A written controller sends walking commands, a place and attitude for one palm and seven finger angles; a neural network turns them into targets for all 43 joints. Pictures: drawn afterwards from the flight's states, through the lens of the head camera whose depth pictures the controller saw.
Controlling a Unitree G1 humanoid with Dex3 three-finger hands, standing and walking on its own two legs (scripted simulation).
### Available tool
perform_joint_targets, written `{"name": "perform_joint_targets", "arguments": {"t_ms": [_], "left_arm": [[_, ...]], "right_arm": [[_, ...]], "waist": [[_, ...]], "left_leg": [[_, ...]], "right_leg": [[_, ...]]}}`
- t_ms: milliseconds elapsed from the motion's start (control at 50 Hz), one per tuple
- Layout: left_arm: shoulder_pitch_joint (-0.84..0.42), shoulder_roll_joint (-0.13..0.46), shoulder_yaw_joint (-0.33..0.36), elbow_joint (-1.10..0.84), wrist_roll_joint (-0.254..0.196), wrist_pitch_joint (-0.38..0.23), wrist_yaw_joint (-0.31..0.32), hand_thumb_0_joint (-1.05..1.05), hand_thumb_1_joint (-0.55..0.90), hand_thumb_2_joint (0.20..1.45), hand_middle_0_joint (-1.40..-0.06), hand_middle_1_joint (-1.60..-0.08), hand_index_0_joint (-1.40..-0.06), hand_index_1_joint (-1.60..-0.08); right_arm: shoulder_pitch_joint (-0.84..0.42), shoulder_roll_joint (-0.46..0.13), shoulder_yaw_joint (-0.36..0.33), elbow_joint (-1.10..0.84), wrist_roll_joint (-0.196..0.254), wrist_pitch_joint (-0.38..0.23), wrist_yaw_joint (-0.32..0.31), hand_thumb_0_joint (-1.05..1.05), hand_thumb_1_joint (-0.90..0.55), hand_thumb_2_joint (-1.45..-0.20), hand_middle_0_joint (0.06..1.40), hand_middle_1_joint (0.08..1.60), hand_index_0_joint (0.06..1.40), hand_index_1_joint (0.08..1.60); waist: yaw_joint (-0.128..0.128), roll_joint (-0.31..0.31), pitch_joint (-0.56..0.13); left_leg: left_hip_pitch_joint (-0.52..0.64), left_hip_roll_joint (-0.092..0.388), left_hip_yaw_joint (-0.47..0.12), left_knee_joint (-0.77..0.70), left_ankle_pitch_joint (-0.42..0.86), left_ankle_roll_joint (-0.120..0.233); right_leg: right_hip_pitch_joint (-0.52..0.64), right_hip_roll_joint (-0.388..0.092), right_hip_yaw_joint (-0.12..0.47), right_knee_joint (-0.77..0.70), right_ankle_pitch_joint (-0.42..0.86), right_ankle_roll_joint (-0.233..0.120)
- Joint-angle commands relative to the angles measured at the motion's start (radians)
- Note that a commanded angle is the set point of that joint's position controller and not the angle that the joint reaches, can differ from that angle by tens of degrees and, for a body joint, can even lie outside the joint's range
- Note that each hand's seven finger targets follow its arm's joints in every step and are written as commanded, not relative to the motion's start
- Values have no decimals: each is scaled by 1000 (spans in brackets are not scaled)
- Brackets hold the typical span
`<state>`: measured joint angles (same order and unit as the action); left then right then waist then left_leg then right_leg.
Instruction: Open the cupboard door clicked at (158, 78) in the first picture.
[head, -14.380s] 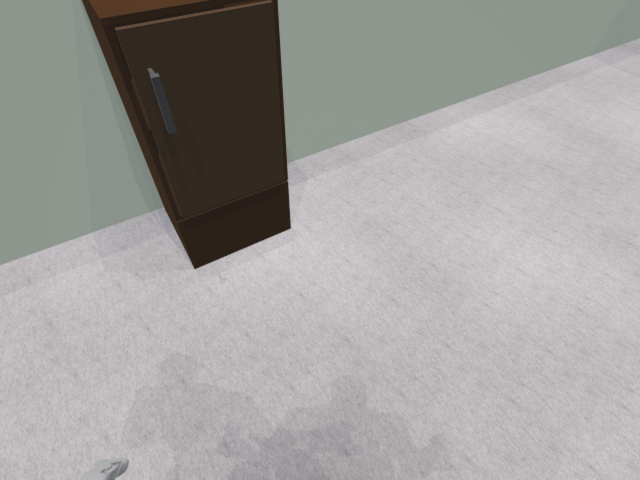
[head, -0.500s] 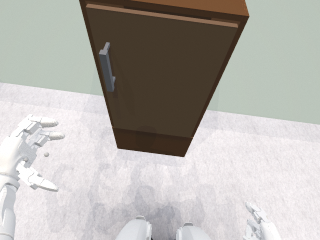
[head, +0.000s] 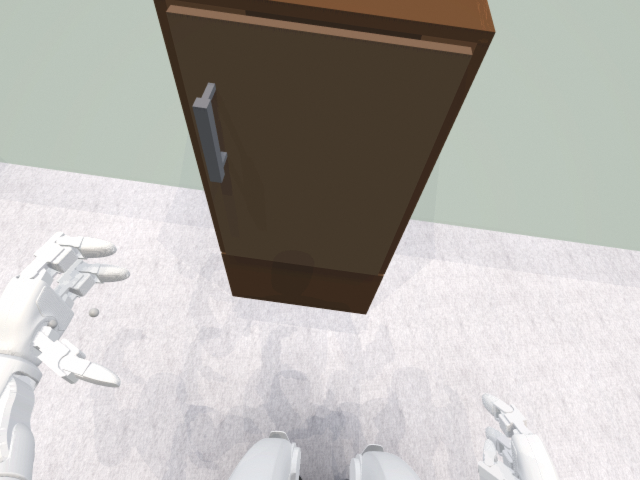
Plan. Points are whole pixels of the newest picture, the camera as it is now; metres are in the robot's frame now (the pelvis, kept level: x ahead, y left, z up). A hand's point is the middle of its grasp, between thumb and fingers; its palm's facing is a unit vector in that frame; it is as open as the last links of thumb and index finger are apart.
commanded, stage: move the hooked fingers beside the handle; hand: left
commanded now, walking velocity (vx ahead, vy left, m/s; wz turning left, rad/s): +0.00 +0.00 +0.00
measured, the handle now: (213, 135) +0.59 +0.21 +0.03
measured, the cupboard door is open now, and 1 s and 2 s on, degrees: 0 0 0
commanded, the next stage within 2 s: none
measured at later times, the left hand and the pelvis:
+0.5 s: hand (119, 253) +0.36 +0.28 +0.04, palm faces +0.00 -1.00 -0.04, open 14.0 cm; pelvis +0.00 -0.02 -0.01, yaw -1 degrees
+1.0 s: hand (137, 203) +0.44 +0.28 +0.04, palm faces -0.03 -1.00 -0.02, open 14.0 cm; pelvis +0.00 -0.01 -0.02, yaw -2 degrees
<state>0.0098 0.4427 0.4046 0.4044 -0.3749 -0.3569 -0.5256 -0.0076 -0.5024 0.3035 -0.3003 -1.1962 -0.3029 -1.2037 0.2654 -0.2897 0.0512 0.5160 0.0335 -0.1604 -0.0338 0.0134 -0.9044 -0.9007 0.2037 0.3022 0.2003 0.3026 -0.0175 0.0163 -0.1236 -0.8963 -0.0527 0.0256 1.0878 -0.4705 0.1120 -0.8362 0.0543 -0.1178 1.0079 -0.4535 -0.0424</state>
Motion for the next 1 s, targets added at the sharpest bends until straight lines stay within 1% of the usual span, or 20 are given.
{"name": "perform_joint_targets", "arguments": {"t_ms": [0, 40, 100, 140, 200, 260, 300, 380, 400, 540, 680, 700, 740, 780, 860, 880, 900, 940, 960, 980], "left_arm": [[-321, 238, 60, -142, -10, -69, -5, 0, -500, 300, -300, -1200, -300, -1200], [-371, 285, 96, -67, 0, -67, -12, 0, -500, 300, -300, -1200, -300, -1200], [-427, 302, 88, -92, 1, -71, -32, 0, -500, 300, -300, -1200, -300, -1200], [-428, 292, 68, -97, 3, -62, -44, 0, -500, 300, -300, -1200, -300, -1200], [-420, 354, 125, -22, 5, -49, -43, 0, -500, 300, -300, -1200, -300, -1200], [-418, 359, 147, 51, 4, -28, -35, 0, -500, 300, -300, -1200, -300, -1200], [-424, 361, 155, 65, -1, -28, -31, 0, -500, 300, -300, -1200, -300, -1200], [-467, 390, 164, 117, 18, -35, -35, 0, -500, 300, -300, -1200, -300, -1200], [-536, 387, 145, 126, 24, -45, -40, 0, -500, 300, -300, -1200, -300, -1200], [-673, 451, 165, 138, 35, -104, -67, 0, -500, 300, -300, -1200, -300, -1200], [-774, 519, 195, 354, 73, -68, -70, 0, -500, 300, -300, -1200, -300, -1200], [-814, 513, 177, 359, 77, -74, -74, 0, -500, 300, -300, -1200, -300, -1200], [-826, 534, 189, 357, 88, -89, -75, 0, -500, 300, -300, -1200, -300, -1200], [-862, 504, 149, 348, 98, -99, -75, 0, -500, 300, -300, -1200, -300, -1200], [-917, 510, 156, 422, 101, -97, -69, 0, -500, 300, -300, -1200, -300, -1200], [-910, 540, 181, 448, 108, -94, -63, 0, -500, 300, -300, -1200, -300, -1200], [-950, 526, 162, 445, 106, -97, -62, 0, -500, 300, -300, -1200, -300, -1200], [-962, 553, 178, 440, 124, -102, -51, 0, -500, 300, -300, -1200, -300, -1200], [-990, 528, 145, 431, 134, -105, -47, 0, -500, 300, -300, -1200, -300, -1200], [-986, 556, 172, 427, 138, -111, -36, 0, -500, 300, -300, -1200, -300, -1200]], "right_arm": [[8, -180, -78, -95, 6, -45, -23, 0, -900, -900, 200, 300, 200, 300], [16, -185, -75, -78, 10, -39, -32, 0, -900, -900, 200, 300, 200, 300], [17, -185, -73, -83, 10, -42, -35, 0, -900, -900, 200, 300, 200, 300], [21, -183, -74, -84, 11, -40, -32, 0, -900, -900, 200, 300, 200, 300], [38, -187, -73, -71, 10, -27, -32, 0, -900, -900, 200, 300, 200, 300], [32, -180, -70, -76, 13, -9, -25, 0, -900, -900, 200, 300, 200, 300], [38, -179, -71, -83, 12, -2, -21, 0, -900, -900, 200, 300, 200, 300], [51, -182, -71, -82, 14, 20, -14, 0, -900, -900, 200, 300, 200, 300], [53, -182, -69, -71, 13, 20, -16, 0, -900, -900, 200, 300, 200, 300], [91, -192, -76, -32, 12, 33, -19, 0, -900, -900, 200, 300, 200, 300], [114, -203, -66, -18, 11, 65, -23, 0, -900, -900, 200, 300, 200, 300], [118, -203, -65, -19, 12, 67, -24, 0, -900, -900, 200, 300, 200, 300], [133, -208, -69, -14, 7, 76, -18, 0, -900, -900, 200, 300, 200, 300], [142, -210, -72, -11, 7, 86, -13, 0, -900, -900, 200, 300, 200, 300], [163, -220, -75, 3, 5, 109, -12, 0, -900, -900, 200, 300, 200, 300], [166, -224, -75, 3, 4, 116, -13, 0, -900, -900, 200, 300, 200, 300], [164, -221, -70, 2, 4, 119, -14, 0, -900, -900, 200, 300, 200, 300], [178, -225, -75, 4, 0, 129, -13, 0, -900, -900, 200, 300, 200, 300], [180, -223, -73, 6, -1, 134, -11, 0, -900, -900, 200, 300, 200, 300], [188, -228, -77, 10, -4, 139, -11, 0, -900, -900, 200, 300, 200, 300]], "waist": [[-40, 99, -239], [-40, 78, -240], [-21, 164, -330], [-16, 184, -377], [-11, 110, -378], [-2, 87, -334], [0, 66, -347], [-15, 62, -337], [-34, 77, -327], [-41, 168, -445], [-48, 99, -372], [-59, 118, -378], [-45, 169, -424], [-60, 183, -446], [-82, 124, -428], [-72, 116, -423], [-82, 136, -422], [-70, 174, -452], [-84, 186, -455], [-76, 189, -464]], "left_leg": [[277, 77, -211, -194, 180, -138], [238, 72, -195, -180, 140, -127], [301, 69, -189, -166, 238, -134], [359, 75, -190, -166, 305, -140], [307, 73, -172, -141, 371, -126], [224, 66, -139, -139, 324, -110], [190, 62, -125, -123, 346, -98], [139, 62, -103, -111, 307, -79], [127, 65, -103, -97, 297, -76], [251, 72, -121, -87, 366, -88], [120, 72, -112, -76, 275, -72], [138, 73, -113, -68, 296, -73], [211, 78, -128, -73, 362, -88], [275, 86, -145, -76, 400, -100], [257, 91, -161, -69, 379, -99], [238, 90, -161, -73, 359, -98], [241, 88, -159, -67, 374, -98], [291, 92, -172, -75, 402, -112], [318, 97, -184, -79, 413, -118], [343, 102, -196, -82, 437, -126]], "right_leg": [[-33, -1, 64, -76, 67, -11], [-22, -2, 73, -80, 48, -10], [-4, -6, 77, -68, 87, -18], [-3, -8, 76, -76, 111, -14], [41, -2, 79, -73, 157, -14], [77, -6, 88, -79, 165, -8], [116, -5, 99, -75, 207, -9], [122, -7, 119, -80, 208, 0], [102, -4, 123, -71, 201, -3], [59, -1, 124, -62, 213, -3], [53, -2, 128, -60, 164, -1], [33, 2, 126, -51, 177, -4], [7, 4, 112, -40, 197, -7], [-45, 7, 99, -37, 190, -6], [-82, 10, 89, -35, 168, -1], [-74, 10, 90, -35, 157, -2], [-90, 10, 90, -29, 163, -5], [-108, 8, 84, -27, 158, -4], [-133, 9, 79, -26, 152, -3], [-142, 9, 75, -25, 152, -4]]}}
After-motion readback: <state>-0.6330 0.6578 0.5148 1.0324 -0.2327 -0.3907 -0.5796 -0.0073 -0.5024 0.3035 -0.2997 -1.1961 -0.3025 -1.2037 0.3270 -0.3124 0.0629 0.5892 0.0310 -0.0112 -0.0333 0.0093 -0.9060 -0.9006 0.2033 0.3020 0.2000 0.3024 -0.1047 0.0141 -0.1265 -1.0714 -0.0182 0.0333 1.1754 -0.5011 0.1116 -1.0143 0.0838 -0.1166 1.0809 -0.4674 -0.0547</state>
